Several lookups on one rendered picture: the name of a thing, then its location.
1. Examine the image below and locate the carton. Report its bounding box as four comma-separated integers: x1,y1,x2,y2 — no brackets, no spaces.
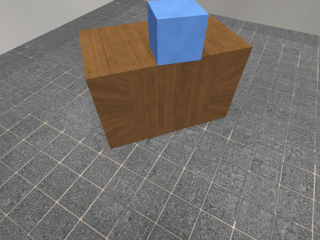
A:
147,0,209,66

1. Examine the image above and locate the pedestal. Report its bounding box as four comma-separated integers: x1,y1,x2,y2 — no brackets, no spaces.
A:
78,13,253,149

